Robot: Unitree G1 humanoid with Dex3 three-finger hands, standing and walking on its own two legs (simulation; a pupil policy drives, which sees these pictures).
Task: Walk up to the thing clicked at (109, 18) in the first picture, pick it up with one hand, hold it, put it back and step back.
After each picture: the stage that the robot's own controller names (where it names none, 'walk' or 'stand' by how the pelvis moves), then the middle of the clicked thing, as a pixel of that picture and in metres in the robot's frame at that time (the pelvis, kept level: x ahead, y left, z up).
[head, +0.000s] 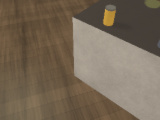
stand; (109, 15) +0.92 -0.16 -0.04
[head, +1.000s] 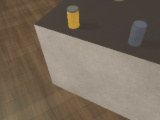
walk; (73, 17) +0.82 +0.11 -0.01
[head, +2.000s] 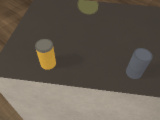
stand; (46, 54) +0.47 +0.18 +0.01
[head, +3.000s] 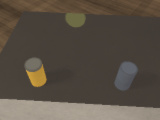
stand; (36, 72) +0.43 +0.20 -0.03
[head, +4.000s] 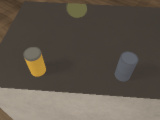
stand; (35, 62) +0.45 +0.22 -0.02
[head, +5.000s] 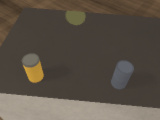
stand; (33, 68) +0.45 +0.22 -0.03
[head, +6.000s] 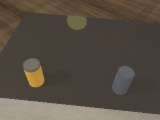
stand; (34, 73) +0.43 +0.22 -0.03
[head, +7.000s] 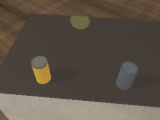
stand; (41, 70) +0.46 +0.20 -0.04
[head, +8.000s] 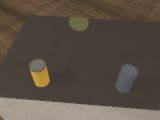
stand; (40, 73) +0.44 +0.20 -0.04
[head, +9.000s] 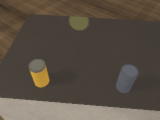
stand; (39, 73) +0.44 +0.20 -0.04
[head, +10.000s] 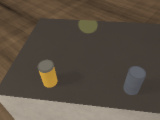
rise first; (48, 74) +0.44 +0.20 -0.04
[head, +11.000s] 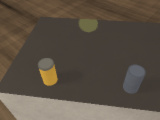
go down; (48, 72) +0.45 +0.20 -0.04
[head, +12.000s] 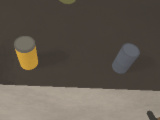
go down; (27, 53) +0.46 +0.18 +0.00
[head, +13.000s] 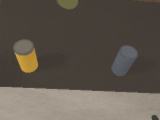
approach; (26, 56) +0.46 +0.19 +0.01
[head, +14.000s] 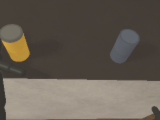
close in; (15, 44) +0.47 +0.20 +0.04
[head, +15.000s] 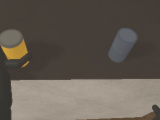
lift; (15, 49) +0.45 +0.19 +0.05
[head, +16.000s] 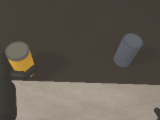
lift; (21, 61) +0.41 +0.19 +0.04
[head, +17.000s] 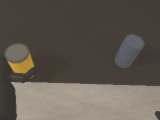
lift; (21, 63) +0.40 +0.19 +0.04
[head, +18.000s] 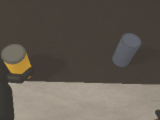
lift; (18, 63) +0.40 +0.19 +0.04
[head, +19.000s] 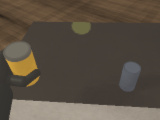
hold; (23, 65) +0.31 +0.18 +0.19
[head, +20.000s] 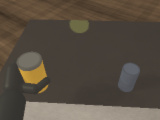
hold; (34, 73) +0.32 +0.16 +0.13
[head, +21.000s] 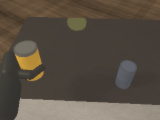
crouch; (29, 61) +0.37 +0.18 +0.13
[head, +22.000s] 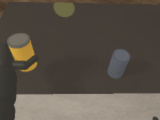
lower; (23, 53) +0.43 +0.18 +0.09
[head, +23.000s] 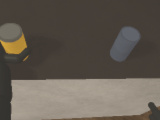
lower; (14, 43) +0.46 +0.19 +0.05
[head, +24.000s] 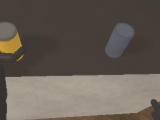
lower; (9, 43) +0.47 +0.19 +0.06
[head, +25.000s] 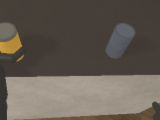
lower; (9, 43) +0.47 +0.19 +0.06
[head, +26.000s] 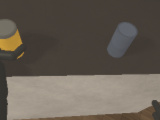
lower; (9, 40) +0.47 +0.19 +0.06
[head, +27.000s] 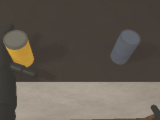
withdraw; (20, 50) +0.45 +0.18 +0.05
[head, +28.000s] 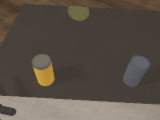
sink last; (43, 70) +0.41 +0.16 +0.01
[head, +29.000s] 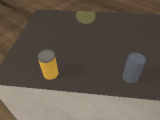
stand; (48, 65) +0.46 +0.18 +0.01
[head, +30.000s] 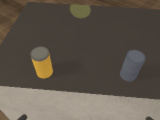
stand; (42, 63) +0.44 +0.18 +0.02
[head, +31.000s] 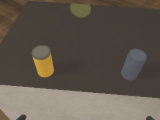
stand; (43, 61) +0.45 +0.17 +0.03
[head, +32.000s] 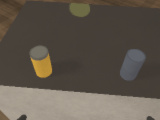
stand; (41, 62) +0.44 +0.18 +0.03
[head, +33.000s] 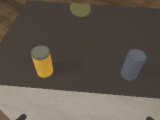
stand; (42, 62) +0.44 +0.17 +0.03
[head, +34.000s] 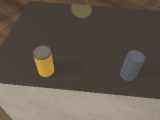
stand; (44, 61) +0.45 +0.17 +0.01
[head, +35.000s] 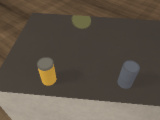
walk; (47, 71) +0.45 +0.17 -0.04
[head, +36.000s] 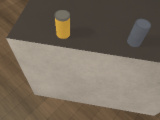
walk; (62, 24) +0.64 +0.10 -0.01
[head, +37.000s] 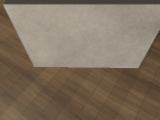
walk; out of the picture +0.97 +0.24 -0.01
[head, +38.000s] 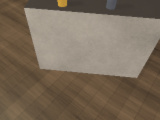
stand; out of the picture +1.07 +0.17 -0.03
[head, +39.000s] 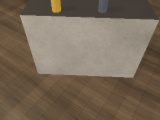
stand; (55, 3) +1.10 +0.20 -0.04
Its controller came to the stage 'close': yes
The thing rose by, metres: 0.20
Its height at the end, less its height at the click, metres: +0.00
